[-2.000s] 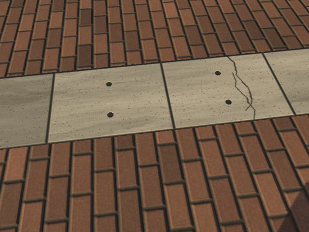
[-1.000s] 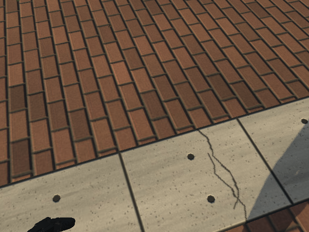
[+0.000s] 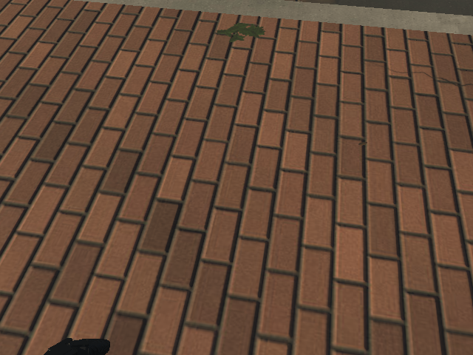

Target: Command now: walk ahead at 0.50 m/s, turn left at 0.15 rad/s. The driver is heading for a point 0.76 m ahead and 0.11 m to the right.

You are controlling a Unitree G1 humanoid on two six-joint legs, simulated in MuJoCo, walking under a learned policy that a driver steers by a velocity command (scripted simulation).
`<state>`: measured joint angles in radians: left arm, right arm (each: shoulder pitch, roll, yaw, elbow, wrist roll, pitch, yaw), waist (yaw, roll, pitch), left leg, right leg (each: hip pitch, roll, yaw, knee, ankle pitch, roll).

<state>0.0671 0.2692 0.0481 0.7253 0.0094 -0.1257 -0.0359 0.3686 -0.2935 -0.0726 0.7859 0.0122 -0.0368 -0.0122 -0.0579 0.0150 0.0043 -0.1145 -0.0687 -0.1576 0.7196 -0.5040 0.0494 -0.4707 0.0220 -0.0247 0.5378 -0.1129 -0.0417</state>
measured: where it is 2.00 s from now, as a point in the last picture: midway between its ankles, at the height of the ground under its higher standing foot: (226, 325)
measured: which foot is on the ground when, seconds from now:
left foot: up 0.00-0.46, down 0.48-0.98, up 1.00-1.00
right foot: down 0.00-0.48, up 0.50-0.94, down 0.96-1.00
